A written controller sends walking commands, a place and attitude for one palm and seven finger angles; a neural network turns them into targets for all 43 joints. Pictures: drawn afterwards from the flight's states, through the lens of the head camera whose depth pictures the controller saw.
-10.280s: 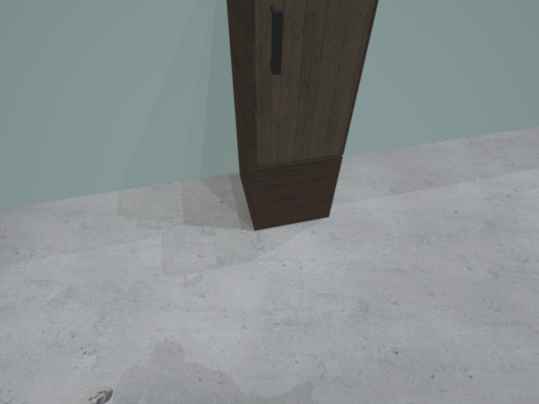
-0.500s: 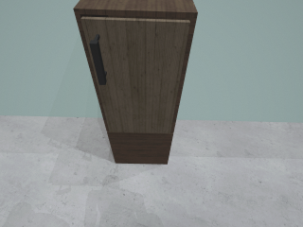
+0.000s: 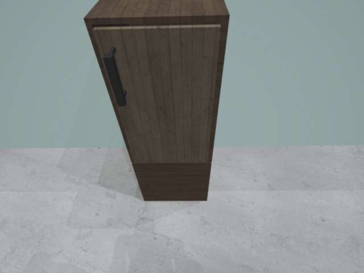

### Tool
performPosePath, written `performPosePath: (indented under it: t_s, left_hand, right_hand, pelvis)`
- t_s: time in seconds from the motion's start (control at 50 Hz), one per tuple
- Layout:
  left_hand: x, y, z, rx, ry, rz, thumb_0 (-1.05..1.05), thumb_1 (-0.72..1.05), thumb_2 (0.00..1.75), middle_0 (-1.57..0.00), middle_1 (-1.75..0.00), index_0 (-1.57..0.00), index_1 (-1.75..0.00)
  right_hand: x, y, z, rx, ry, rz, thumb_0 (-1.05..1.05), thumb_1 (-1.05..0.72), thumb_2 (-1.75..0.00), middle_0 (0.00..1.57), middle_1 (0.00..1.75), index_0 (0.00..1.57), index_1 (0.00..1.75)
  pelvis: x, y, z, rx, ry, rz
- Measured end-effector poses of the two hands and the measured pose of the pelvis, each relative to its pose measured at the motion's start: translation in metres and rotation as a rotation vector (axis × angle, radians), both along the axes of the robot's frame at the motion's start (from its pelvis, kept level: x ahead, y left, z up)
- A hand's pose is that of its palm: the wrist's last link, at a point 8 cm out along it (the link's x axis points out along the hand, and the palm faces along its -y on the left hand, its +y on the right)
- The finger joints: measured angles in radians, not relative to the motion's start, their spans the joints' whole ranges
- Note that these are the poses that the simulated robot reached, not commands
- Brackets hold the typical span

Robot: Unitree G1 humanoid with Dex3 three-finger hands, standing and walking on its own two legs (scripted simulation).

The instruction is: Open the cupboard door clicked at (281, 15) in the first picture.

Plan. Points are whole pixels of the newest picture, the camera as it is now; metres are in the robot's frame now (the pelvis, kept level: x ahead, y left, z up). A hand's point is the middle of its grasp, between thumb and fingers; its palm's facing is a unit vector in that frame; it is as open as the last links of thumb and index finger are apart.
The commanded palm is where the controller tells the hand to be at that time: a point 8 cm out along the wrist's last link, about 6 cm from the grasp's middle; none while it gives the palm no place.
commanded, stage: look again from close up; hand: left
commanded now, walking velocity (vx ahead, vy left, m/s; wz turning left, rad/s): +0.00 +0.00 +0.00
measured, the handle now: (117, 77) +0.60 +0.23 +0.12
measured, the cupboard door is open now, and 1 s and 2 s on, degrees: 0 0 0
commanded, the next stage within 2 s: shuffle to correct the standing spot in 0.16 s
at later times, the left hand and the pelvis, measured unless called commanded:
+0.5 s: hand out of the picture +0.00 +0.15 -0.18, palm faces +0.06 -0.98 -0.17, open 7.3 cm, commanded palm none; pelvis +0.01 -0.01 -0.01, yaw +0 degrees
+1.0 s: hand out of the picture +0.10 +0.18 -0.19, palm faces +0.06 -0.97 -0.21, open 7.3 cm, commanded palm none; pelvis +0.08 +0.00 -0.01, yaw +1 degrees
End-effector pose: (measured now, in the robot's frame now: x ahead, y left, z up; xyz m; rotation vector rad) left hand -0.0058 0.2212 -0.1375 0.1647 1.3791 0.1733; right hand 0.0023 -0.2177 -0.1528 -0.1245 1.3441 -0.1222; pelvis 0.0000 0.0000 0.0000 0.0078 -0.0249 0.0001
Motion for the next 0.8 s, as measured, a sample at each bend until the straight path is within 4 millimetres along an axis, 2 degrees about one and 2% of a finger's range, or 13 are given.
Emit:
performPosePath:
  t_s: [0.16,0.36,0.46,0.56,0.62,0.72,0.76,0.8]
  left_hand:
    - [0.007,-0.007,0.002,0.004,-0.011,-0.011,0.01,0.91,0.9,-0.2,-0.3,-0.2,-0.3]
    - [0.004,-0.018,-0.001,-0.008,0.002,-0.002,0.01,0.92,0.9,-0.2,-0.3,-0.2,-0.3]
    - [-0.001,-0.02,-0.008,-0.034,0.013,0.031,0.01,0.91,0.9,-0.2,-0.3,-0.2,-0.3]
    - [-0.002,-0.014,-0.017,-0.06,0.063,0.043,0.01,0.91,0.9,-0.2,-0.3,-0.2,-0.3]
    - [0.013,-0.01,-0.015,-0.053,0.08,0.016,0.01,0.91,0.9,-0.2,-0.3,-0.2,-0.3]
    - [0.067,-0.005,-0.011,-0.007,-0.014,-0.005,0.02,0.92,0.9,-0.2,-0.3,-0.2,-0.3]
    - [0.084,-0.003,-0.011,0.019,-0.068,0.011,0.02,0.93,0.9,-0.2,-0.3,-0.2,-0.3]
    - [0.092,-0.003,-0.006,0.03,-0.092,0.024,0.01,0.92,0.9,-0.2,-0.3,-0.2,-0.3]
  right_hand:
    - [-0.008,-0.007,0.001,0.009,0.025,-0.005,0.01,-0.92,-0.9,0.2,0.3,0.2,0.3]
    - [-0.022,-0.014,0.0,0.015,0.083,-0.006,0.0,-0.91,-0.9,0.2,0.3,0.2,0.3]
    - [-0.023,-0.016,-0.001,0.0,0.113,-0.001,0.0,-0.91,-0.9,0.2,0.3,0.2,0.3]
    - [-0.018,-0.01,0.003,-0.024,0.108,-0.018,0.0,-0.91,-0.9,0.2,0.3,0.2,0.3]
    - [-0.021,-0.004,0.003,-0.021,0.115,-0.046,0.0,-0.91,-0.9,0.2,0.3,0.2,0.3]
    - [-0.029,0.004,-0.004,0.029,0.211,-0.057,0.0,-0.91,-0.9,0.2,0.3,0.2,0.3]
    - [-0.024,0.003,-0.01,0.042,0.247,-0.048,0.0,-0.91,-0.9,0.2,0.3,0.2,0.3]
    - [-0.008,0.001,-0.011,0.039,0.251,-0.036,0.0,-0.91,-0.9,0.2,0.3,0.2,0.3]
  pelvis:
    - [-0.002,-0.01,0.001,0.005,0.005,-0.003]
    - [-0.001,-0.02,0.0,0.003,0.009,-0.002]
    - [0.007,-0.017,-0.005,-0.014,0.016,0.006]
    - [0.022,-0.007,-0.008,-0.004,0.025,-0.007]
    - [0.034,-0.006,-0.008,-0.003,0.03,-0.019]
    - [0.053,-0.013,-0.013,0.011,0.036,-0.003]
    - [0.06,-0.016,-0.017,0.015,0.032,0.012]
    - [0.066,-0.016,-0.014,0.008,0.028,0.027]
